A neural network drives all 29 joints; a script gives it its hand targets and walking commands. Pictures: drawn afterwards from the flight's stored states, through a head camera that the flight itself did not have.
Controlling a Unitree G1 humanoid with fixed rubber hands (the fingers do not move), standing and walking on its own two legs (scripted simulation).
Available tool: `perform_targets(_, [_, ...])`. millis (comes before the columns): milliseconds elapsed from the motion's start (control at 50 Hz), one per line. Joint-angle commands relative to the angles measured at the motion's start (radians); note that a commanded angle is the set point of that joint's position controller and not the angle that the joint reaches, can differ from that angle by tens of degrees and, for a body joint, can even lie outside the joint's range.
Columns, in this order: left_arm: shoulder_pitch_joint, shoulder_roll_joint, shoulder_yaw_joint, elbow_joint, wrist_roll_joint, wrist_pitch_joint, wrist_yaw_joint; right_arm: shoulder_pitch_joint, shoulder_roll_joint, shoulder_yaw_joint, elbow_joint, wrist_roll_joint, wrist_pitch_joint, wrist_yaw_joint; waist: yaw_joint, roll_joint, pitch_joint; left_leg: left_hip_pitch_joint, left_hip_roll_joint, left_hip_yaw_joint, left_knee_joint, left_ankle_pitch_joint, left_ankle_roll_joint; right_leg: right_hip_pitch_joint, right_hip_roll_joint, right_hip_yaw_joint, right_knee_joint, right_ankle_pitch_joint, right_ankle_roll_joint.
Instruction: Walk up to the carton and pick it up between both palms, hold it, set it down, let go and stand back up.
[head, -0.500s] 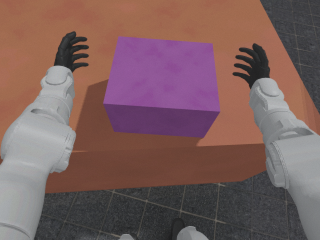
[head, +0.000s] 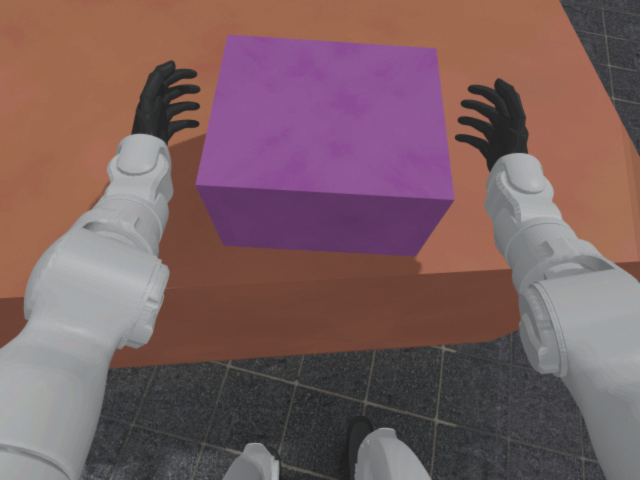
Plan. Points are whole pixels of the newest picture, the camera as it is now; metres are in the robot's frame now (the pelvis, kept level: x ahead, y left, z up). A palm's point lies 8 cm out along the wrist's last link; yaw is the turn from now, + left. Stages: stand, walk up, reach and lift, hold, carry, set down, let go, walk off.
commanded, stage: reach and lift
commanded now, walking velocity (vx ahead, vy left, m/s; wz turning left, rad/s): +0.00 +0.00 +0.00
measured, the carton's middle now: (326, 150) +0.52 +0.00 +0.02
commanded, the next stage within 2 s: none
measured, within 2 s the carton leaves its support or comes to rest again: neither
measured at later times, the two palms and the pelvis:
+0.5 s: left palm (172, 132) +0.50 +0.18 +0.07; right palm (479, 151) +0.48 -0.18 +0.07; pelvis +0.00 +0.00 +0.01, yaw +0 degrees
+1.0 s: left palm (173, 134) +0.50 +0.18 +0.07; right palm (477, 153) +0.48 -0.18 +0.07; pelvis +0.01 +0.00 +0.01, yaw +1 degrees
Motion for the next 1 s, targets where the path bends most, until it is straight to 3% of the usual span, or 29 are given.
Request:
perform_targets(0, [-0.437,0.126,0.009,-0.087,0.011,-0.029,0.004,-0.396,-0.138,-0.025,-0.110,-0.019,-0.029,-0.006,-0.005,0.048,-0.797,0.170,-0.025,0.081,-0.062,0.447,-0.064,0.681,0.032,0.007,0.054,0.362,0.018])
perform_targets(400, [-0.449,0.037,0.098,-0.081,0.111,-0.052,0.032,-0.397,-0.030,-0.139,-0.126,-0.158,-0.041,-0.052,-0.012,0.064,-0.761,0.213,-0.023,0.077,-0.100,0.440,-0.072,0.693,0.024,0.005,0.017,0.340,0.008])
perform_targets(740, [-0.442,-0.015,0.131,-0.082,0.140,-0.081,0.024,-0.380,0.059,-0.159,-0.141,-0.205,-0.039,-0.050,-0.018,0.050,-0.721,0.191,-0.023,0.074,-0.123,0.421,-0.060,0.732,0.009,0.014,0.006,0.345,0.006])
perform_targets(860, [-0.448,-0.052,0.168,-0.100,0.183,-0.093,0.015,-0.376,0.108,-0.194,-0.149,-0.251,-0.045,-0.043,-0.015,0.065,-0.720,0.209,-0.022,0.073,-0.135,0.431,-0.058,0.742,0.002,0.014,-0.003,0.358,0.004])
perform_targets(920, [-0.444,-0.124,0.214,-0.094,0.235,-0.099,-0.008,-0.374,0.192,-0.230,-0.152,-0.312,-0.049,-0.023,-0.014,0.060,-0.684,0.218,-0.023,0.074,-0.149,0.418,-0.050,0.751,-0.002,0.010,-0.020,0.341,0.004])
perform_targets(980, [-0.426,-0.240,0.320,-0.087,0.359,-0.115,-0.060,-0.350,0.334,-0.320,-0.162,-0.456,-0.067,0.020,-0.013,0.061,-0.623,0.214,-0.027,0.079,-0.197,0.392,-0.037,0.830,-0.013,0.010,-0.050,0.363,0.005])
